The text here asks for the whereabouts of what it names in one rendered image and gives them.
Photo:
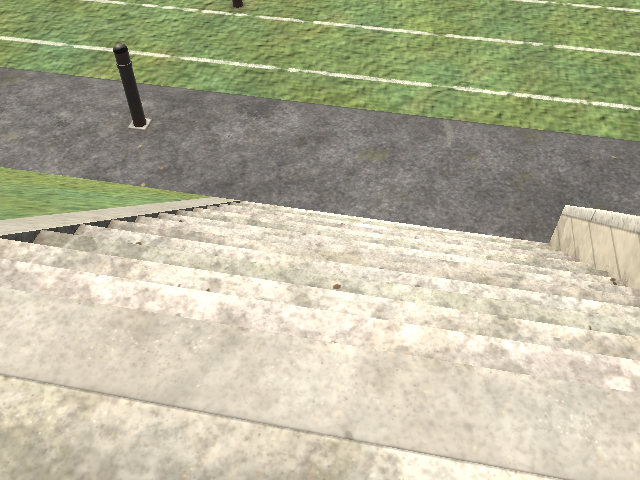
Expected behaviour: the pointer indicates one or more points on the stairs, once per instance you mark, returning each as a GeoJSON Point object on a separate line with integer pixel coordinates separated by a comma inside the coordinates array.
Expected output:
{"type": "Point", "coordinates": [488, 301]}

